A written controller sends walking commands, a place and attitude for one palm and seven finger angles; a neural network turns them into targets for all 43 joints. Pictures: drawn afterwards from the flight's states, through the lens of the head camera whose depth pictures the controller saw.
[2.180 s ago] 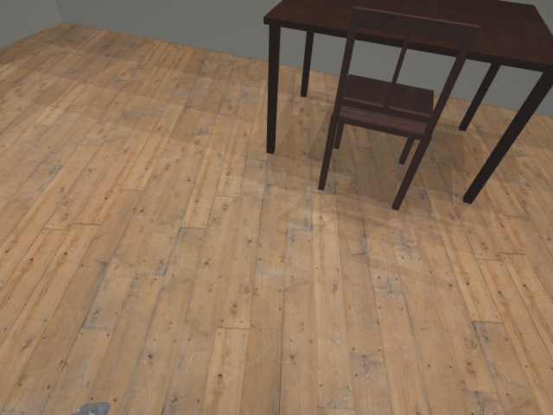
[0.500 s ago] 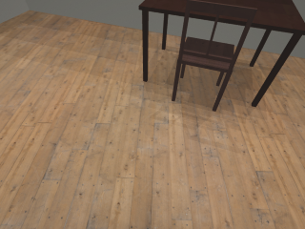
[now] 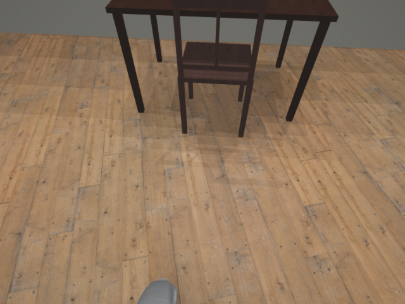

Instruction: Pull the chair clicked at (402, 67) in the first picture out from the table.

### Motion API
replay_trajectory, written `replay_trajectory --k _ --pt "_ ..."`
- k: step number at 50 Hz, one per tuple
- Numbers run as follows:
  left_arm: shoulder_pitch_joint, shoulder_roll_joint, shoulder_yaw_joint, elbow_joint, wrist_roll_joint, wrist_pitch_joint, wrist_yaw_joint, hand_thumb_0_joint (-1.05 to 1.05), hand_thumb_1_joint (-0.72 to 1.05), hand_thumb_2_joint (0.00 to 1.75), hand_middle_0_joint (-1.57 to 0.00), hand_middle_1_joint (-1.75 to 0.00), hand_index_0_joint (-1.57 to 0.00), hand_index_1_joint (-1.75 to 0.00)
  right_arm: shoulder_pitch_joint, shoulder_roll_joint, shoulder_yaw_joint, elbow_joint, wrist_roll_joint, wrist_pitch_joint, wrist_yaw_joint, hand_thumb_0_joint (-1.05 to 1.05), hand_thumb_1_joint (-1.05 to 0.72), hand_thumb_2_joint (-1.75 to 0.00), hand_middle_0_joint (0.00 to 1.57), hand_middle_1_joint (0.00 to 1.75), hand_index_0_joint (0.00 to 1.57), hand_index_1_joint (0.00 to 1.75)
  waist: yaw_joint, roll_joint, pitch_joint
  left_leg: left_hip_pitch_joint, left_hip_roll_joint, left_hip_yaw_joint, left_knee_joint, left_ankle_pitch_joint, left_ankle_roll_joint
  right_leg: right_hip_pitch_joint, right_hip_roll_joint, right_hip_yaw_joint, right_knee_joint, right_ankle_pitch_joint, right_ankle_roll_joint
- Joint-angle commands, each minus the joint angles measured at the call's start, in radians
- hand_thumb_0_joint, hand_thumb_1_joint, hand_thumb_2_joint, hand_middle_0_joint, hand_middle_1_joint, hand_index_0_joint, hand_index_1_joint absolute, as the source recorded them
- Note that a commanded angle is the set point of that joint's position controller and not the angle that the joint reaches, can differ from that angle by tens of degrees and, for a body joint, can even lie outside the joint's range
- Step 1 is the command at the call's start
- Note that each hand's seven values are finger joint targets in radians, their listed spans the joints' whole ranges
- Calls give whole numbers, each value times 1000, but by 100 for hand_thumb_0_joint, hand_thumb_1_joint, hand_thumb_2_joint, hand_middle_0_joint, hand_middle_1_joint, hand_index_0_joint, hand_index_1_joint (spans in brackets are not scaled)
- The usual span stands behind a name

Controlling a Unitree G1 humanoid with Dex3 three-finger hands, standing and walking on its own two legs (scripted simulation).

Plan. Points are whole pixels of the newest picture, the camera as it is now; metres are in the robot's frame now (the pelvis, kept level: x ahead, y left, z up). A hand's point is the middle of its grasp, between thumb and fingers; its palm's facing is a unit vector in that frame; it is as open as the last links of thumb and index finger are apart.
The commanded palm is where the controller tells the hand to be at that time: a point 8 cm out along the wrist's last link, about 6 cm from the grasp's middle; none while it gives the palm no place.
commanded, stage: walk to a spot facing it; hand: left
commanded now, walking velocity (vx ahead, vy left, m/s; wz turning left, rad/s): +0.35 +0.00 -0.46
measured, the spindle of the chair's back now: (217, 39) +1.26 +0.06 -0.10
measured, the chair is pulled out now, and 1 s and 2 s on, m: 0.00 0.00 0.00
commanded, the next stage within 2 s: turn to face it in 1.46 s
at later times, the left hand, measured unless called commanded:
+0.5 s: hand (122, 217) +0.34 +0.26 -0.17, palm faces -0.22 -0.95 -0.21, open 7.4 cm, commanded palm none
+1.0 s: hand (193, 159) +0.57 +0.09 -0.18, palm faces -0.51 -0.83 -0.21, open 7.3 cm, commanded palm none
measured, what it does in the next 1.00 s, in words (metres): walks ahead, turning right: left foot, then right foot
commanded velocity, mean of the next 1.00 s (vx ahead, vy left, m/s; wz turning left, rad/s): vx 0.33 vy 0.00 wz -0.51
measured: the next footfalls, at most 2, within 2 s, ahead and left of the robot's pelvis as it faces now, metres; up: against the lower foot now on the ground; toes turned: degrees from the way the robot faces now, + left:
left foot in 0.22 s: +0.23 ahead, +0.16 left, +0.00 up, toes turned -1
right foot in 0.78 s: +0.41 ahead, -0.13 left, +0.00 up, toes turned -35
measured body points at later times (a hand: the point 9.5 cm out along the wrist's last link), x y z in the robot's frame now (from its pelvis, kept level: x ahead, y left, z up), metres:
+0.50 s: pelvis +0.20 +0.08 +0.00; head +0.23 +0.10 +0.45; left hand +0.35 +0.31 -0.15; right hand +0.15 -0.17 -0.14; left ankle +0.19 +0.16 -0.74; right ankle +0.20 -0.07 -0.64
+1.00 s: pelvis +0.40 -0.03 -0.01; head +0.44 -0.04 +0.44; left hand +0.60 +0.14 -0.16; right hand +0.32 -0.26 -0.16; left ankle +0.48 +0.10 -0.66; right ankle +0.37 -0.10 -0.74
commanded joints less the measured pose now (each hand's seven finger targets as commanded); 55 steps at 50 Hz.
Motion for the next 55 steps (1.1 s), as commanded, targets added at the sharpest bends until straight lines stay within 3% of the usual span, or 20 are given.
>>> replay_trajectory --k 1,6,9,10,11,12,13,15,19,27,31,35,37,38,39,40,41,44,47,55 --pt "38 197 49 -40 0 -35 25 0 90 90 -20 -30 -20 -30 -116 -57 -17 -117 3 -36 5 0 -90 -90 20 30 20 30 -1 -107 24 -127 9 -11 -81 49 -13 83 -248 250 -162 217 -129" --pt "28 200 54 -35 9 -27 35 0 90 90 -20 -30 -20 -30 -177 -37 -9 -154 9 -56 6 0 -90 -90 20 30 20 30 17 -131 30 24 -20 0 -319 -15 11 66 -256 265 -91 347 -113" --pt "-49 217 69 -55 -1 -24 32 0 90 90 -20 -30 -20 -30 28 -73 -19 -92 9 -72 -15 0 -90 -90 20 30 20 30 -81 -108 -50 388 -74 31 -534 43 36 -47 -181 208 98 462 -69" --pt "-44 190 69 -60 -9 -26 26 0 90 90 -20 -30 -20 -30 181 -137 -33 -46 4 -77 -32 0 -90 -90 20 30 20 30 -136 -33 -148 664 -9 -18 -570 77 54 -167 -125 168 292 402 -37" --pt "3 124 66 -70 -21 -19 13 0 90 90 -20 -30 -20 -30 316 -273 -69 -14 -9 -79 -40 0 -90 -90 20 30 20 30 -166 285 -268 893 303 -387 -600 58 130 -402 10 28 624 -92 21" --pt "-27 121 61 -92 -17 -23 9 0 90 90 -20 -30 -20 -30 357 -283 -60 -9 -4 -68 -38 0 -90 -90 20 30 20 30 -162 322 -249 820 434 -593 -757 -33 191 -511 14 19 846 -311 34" --pt "-79 145 69 -99 -6 -19 8 0 90 90 -20 -30 -20 -30 264 -229 -47 -32 -4 -60 -34 0 -90 -90 20 30 20 30 -131 172 -114 643 428 -553 -823 -218 213 -526 -62 37 915 -257 28" --pt "-132 122 73 -95 10 -1 -11 0 90 90 -20 -30 -20 -30 138 -102 -15 -48 -3 -73 -36 0 -90 -90 20 30 20 30 -69 157 38 421 308 -331 -853 -202 136 -521 -122 5 943 -80 40" --pt "-112 79 69 -93 11 42 -27 0 90 90 -20 -30 -20 -30 144 -49 -3 -23 2 -96 -45 0 -90 -90 20 30 20 30 -16 147 17 395 234 -27 -829 115 116 -498 -154 -24 897 46 66" --pt "-334 61 51 -178 15 58 -42 0 90 90 -20 -30 -20 -30 274 -58 -6 36 2 -102 -46 0 -90 -90 20 30 20 30 -52 90 86 558 227 118 -844 305 147 -668 -177 -101 667 182 87" --pt "-474 57 36 -213 7 46 -44 0 90 90 -20 -30 -20 -30 352 -79 -11 69 -8 -90 -43 0 -90 -90 20 30 20 30 -110 106 97 646 239 183 -801 460 156 -596 -145 -177 421 132 62" --pt "-415 78 39 -200 6 30 -39 0 90 90 -20 -30 -20 -30 342 -122 -21 71 -6 -81 -42 0 -90 -90 20 30 20 30 -70 142 24 719 252 273 -622 859 140 -420 -59 -242 286 41 -3" --pt "-223 128 58 -148 11 16 -30 0 90 90 -20 -30 -20 -30 297 -151 -26 51 0 -76 -38 0 -90 -90 20 30 20 30 26 145 -96 648 234 305 -345 940 101 -135 -13 -259 205 42 -36" --pt "-80 201 77 -103 13 1 -24 0 90 90 -20 -30 -20 -30 284 -143 -20 34 9 -73 -27 0 -90 -90 20 30 20 30 96 61 -198 437 214 309 -88 724 59 183 -79 -177 149 132 -76" --pt "7 318 103 -89 7 -10 -10 0 90 90 -20 -30 -20 -30 327 -68 -6 -1 24 -74 -21 0 -90 -90 20 30 20 30 102 -171 -344 60 38 262 244 -216 -3 507 -393 325 115 294 -205" --pt "32 375 115 -79 -21 3 5 0 90 90 -20 -30 -20 -30 237 -64 -4 -36 28 -76 -32 0 -90 -90 20 30 20 30 107 -169 -387 -85 -14 100 442 -386 1 534 -496 536 11 429 -278" --pt "-21 342 109 -92 -26 13 12 0 90 90 -20 -30 -20 -30 169 -71 -16 -52 23 -73 -37 0 -90 -90 20 30 20 30 87 -35 -225 -124 36 13 470 -291 22 395 -487 431 -25 378 -276" --pt "-186 221 70 -118 -18 -13 20 0 90 90 -20 -30 -20 -30 155 -54 -11 -27 0 -50 -29 0 -90 -90 20 30 20 30 -21 1 -43 -4 104 -24 301 -112 9 -31 -366 225 -102 310 -168" --pt "-229 198 65 -108 -2 -31 22 0 90 90 -20 -30 -20 -30 232 -13 -9 -5 -7 -28 -26 0 -90 -90 20 30 20 30 -94 -11 -43 81 86 -4 142 -89 -3 -160 -288 88 -107 347 -146" --pt "-159 205 71 -92 -2 -25 11 0 90 90 -20 -30 -20 -30 11 -15 -4 -97 -1 -50 -8 0 -90 -90 20 30 20 30 -26 -152 -15 146 -1 44 -303 -3 0 -121 -235 128 -63 298 -121"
